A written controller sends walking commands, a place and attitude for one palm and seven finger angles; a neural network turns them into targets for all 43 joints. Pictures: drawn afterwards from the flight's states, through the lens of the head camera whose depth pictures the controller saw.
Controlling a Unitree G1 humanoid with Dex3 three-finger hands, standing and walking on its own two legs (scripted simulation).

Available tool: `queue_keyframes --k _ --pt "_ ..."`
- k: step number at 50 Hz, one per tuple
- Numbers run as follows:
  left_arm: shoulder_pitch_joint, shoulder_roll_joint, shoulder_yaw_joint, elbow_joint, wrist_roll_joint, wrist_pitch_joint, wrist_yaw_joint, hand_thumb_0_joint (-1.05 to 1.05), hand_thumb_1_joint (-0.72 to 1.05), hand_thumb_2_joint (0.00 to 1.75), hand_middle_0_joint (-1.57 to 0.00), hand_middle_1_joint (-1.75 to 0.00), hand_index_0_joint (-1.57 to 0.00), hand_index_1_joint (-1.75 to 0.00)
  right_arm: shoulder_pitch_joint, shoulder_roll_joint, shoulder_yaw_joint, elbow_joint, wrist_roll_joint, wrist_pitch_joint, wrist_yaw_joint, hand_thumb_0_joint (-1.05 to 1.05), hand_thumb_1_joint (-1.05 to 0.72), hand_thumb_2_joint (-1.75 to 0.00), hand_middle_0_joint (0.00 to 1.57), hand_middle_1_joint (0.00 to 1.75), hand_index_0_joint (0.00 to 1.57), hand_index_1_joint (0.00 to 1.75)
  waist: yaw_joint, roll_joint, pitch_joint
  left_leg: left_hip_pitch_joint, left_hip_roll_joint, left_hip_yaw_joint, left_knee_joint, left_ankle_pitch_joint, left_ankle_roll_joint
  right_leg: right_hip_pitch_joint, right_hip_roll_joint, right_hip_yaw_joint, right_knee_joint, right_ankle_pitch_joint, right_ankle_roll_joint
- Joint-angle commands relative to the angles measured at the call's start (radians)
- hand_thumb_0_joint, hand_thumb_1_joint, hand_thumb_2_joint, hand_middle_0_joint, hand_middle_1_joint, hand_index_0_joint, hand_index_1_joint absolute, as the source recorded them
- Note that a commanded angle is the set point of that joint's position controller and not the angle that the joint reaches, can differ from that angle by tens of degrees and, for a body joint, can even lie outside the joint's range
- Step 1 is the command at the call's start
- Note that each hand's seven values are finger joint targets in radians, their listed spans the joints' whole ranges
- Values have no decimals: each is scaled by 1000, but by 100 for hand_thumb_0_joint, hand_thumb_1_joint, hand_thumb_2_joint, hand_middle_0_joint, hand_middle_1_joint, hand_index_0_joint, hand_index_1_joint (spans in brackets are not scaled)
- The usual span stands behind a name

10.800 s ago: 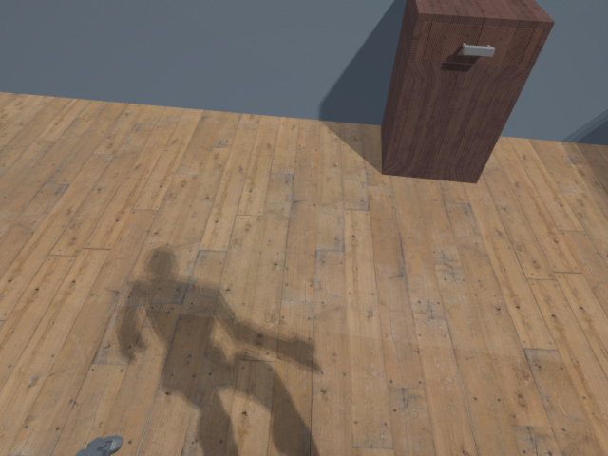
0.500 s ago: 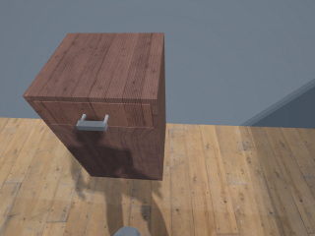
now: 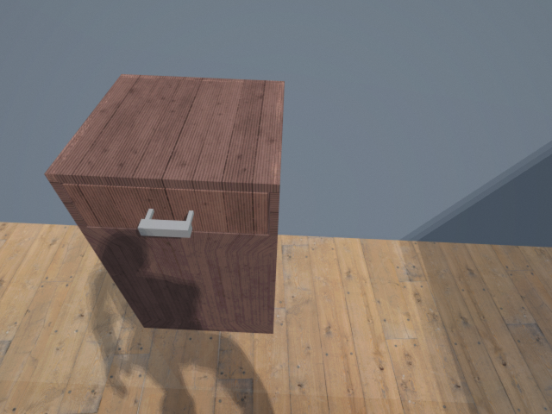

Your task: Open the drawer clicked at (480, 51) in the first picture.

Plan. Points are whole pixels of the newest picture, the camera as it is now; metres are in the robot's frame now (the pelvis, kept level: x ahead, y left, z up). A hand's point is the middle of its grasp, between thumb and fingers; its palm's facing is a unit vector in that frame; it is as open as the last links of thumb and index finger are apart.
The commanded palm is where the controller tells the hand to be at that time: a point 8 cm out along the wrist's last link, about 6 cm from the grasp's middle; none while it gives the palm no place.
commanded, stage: look again from close up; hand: left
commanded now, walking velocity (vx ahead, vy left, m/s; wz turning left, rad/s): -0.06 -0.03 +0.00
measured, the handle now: (168, 220) +0.52 +0.27 -0.10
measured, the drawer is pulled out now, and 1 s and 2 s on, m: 0.00 0.00 0.00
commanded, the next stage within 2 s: shuffle to correct the standing spot in 0.54 s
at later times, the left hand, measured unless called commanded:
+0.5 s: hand out of the picture +0.03 +0.15 -0.18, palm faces +0.01 -0.98 -0.22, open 7.3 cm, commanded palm none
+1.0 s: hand out of the picture +0.01 +0.20 -0.18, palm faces +0.08 -0.96 -0.26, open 7.3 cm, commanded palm none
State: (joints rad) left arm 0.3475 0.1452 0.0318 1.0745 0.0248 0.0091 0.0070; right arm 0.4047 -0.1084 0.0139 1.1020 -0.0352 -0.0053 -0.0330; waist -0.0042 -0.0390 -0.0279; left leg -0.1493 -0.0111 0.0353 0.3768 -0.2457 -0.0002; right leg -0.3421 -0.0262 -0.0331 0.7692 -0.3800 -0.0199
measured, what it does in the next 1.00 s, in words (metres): steps on the spot: right foot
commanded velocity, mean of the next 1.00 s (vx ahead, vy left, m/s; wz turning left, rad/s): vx -0.02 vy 0.07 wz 0.00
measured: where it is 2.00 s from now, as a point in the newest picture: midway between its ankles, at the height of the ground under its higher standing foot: outside the picture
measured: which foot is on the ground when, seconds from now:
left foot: down 0.00-0.86, up 0.88-1.00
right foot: up 0.00-0.04, down 0.06-1.00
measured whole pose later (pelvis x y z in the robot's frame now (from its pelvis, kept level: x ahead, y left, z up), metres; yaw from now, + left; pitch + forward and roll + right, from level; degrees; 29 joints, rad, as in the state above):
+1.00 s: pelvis +0.00 +0.01 +0.00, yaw +1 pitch -1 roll +1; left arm 0.29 0.17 0.04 1.03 0.03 -0.01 0.06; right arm 0.25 -0.18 -0.02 1.06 -0.02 0.05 -0.02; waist 0.02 -0.01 0.05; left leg -0.32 -0.01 0.05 0.75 -0.47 -0.01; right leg -0.20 -0.03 -0.05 0.53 -0.32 -0.03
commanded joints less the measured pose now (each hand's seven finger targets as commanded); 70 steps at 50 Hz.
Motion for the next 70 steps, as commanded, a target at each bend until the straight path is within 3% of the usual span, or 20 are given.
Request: queue_keyframes --k 1,2,3,4,5,6,9,12,15,20,32,40,47,51,55,57,58,60,64,70 --pt "39 12 -2 -22 -11 -36 7 0 90 90 -20 -30 -20 -30 33 -137 -30 -25 7 -27 -16 0 -90 -90 20 30 20 30 22 123 72 -35 207 -168 -12 302 129 115 8 -5 -355 98 12" --pt "83 32 1 4 -11 -45 11 0 90 90 -20 -30 -20 -30 46 -116 -28 -18 17 -30 -14 0 -90 -90 20 30 20 30 25 63 26 -92 163 -124 48 244 85 247 -31 55 -410 237 4" --pt "144 114 -1 48 2 -54 59 0 90 90 -20 -30 -20 -30 -162 -156 -39 -89 38 -42 6 0 -90 -90 20 30 20 30 93 -18 176 -200 107 -4 251 70 1 101 -118 158 -444 618 22" --pt "104 125 -17 17 -4 -65 54 0 90 90 -20 -30 -20 -30 -96 -55 -25 -123 28 -21 11 0 -90 -90 20 30 20 30 6 -99 137 -214 58 -21 327 -192 0 74 -205 238 -477 488 -29" --pt "58 124 -17 3 -5 -72 42 0 90 90 -20 -30 -20 -30 -62 -42 -23 -106 18 -11 18 0 -90 -90 20 30 20 30 -3 -42 67 -184 51 -3 352 -190 6 122 -207 212 -456 479 -71" --pt "49 120 -6 7 -8 -84 42 0 90 90 -20 -30 -20 -30 -19 -50 -25 -85 19 -12 23 0 -90 -90 20 30 20 30 -19 -193 -38 -217 52 -3 388 -193 13 233 -186 223 -434 583 -90" --pt "25 100 -5 -22 -7 -81 53 0 90 90 -20 -30 -20 -30 -28 -59 -23 -84 28 -26 10 0 -90 -90 20 30 20 30 -14 -62 -147 -193 50 -7 322 -178 12 374 -191 195 -332 892 -152" --pt "-4 97 -15 -22 -15 -62 48 0 90 90 -20 -30 -20 -30 10 -50 -19 -43 25 -26 3 0 -90 -90 20 30 20 30 -37 29 -47 -44 41 -13 88 23 10 233 -123 140 -287 653 -96" --pt "24 48 -26 -8 -12 -45 47 0 90 90 -20 -30 -20 -30 -7 -92 -20 -36 18 -24 -6 0 -90 -90 20 30 20 30 -8 75 92 -67 149 -90 81 220 58 109 -46 94 -340 323 -41" --pt "21 76 -28 0 -14 -48 41 0 90 90 -20 -30 -20 -30 -34 -93 -9 -24 20 -18 -6 0 -90 -90 20 30 20 30 -10 71 154 -83 116 -86 41 144 44 110 -61 121 -373 334 -43" --pt "29 106 -27 -5 -19 -54 37 0 90 90 -20 -30 -20 -30 -59 -135 -5 -5 21 -27 -7 0 -90 -90 20 30 20 30 -2 35 50 -6 110 -72 19 202 36 202 -84 126 -376 471 -37" --pt "41 170 8 -31 -15 -40 56 0 90 90 -20 -30 -20 -30 -68 -142 -19 -40 24 6 -4 0 -90 -90 20 30 20 30 17 -18 43 -118 75 -25 97 129 7 275 -199 215 -330 674 -87" --pt "51 210 49 -69 5 -23 67 0 90 90 -20 -30 -20 -30 -162 -142 -51 -115 18 31 8 0 -90 -90 20 30 20 30 60 -109 95 -324 45 -40 438 -265 -12 244 -386 364 -403 732 -234" --pt "-58 249 62 -119 11 -16 56 0 90 90 -20 -30 -20 -30 -132 -126 -63 -131 26 36 28 0 -90 -90 20 30 20 30 13 -88 59 -204 42 -30 337 -173 -23 130 -318 226 -359 614 -163" --pt "-97 241 62 -145 6 6 40 0 90 90 -20 -30 -20 -30 -38 -155 -72 -120 21 26 31 0 -90 -90 20 30 20 30 -32 -16 36 74 18 53 94 48 -23 -78 -190 122 -242 211 -61" --pt "-77 106 31 -167 -1 25 36 0 90 90 -20 -30 -20 -30 4 -274 -92 -138 7 12 24 0 -90 -90 20 30 20 30 -41 377 38 -25 322 -361 -140 -30 117 -182 16 -27 104 -251 27" --pt "-54 102 25 -160 0 24 37 0 90 90 -20 -30 -20 -30 -28 -274 -86 -152 3 13 21 0 -90 -90 20 30 20 30 -32 263 41 -124 363 -396 -179 -164 175 -130 -6 53 193 -227 5" --pt "-33 86 16 -112 7 14 24 0 90 90 -20 -30 -20 -30 -119 -226 -68 -159 -4 -2 19 0 -90 -90 20 30 20 30 8 163 53 -190 328 -390 -228 -396 170 -109 -23 54 246 -112 -8" --pt "-1 104 15 -88 15 16 -3 0 90 90 -20 -30 -20 -30 -103 -223 -61 -145 -2 -11 8 0 -90 -90 20 30 20 30 -1 122 99 -172 297 -271 -232 -290 149 -146 -19 33 271 5 8" --pt "-63 118 25 -137 15 29 -18 0 90 90 -20 -30 -20 -30 -17 -232 -74 -110 -1 -19 -9 0 -90 -90 20 30 20 30 -37 110 66 -41 338 -262 -203 -100 180 -196 -28 50 152 -11 24"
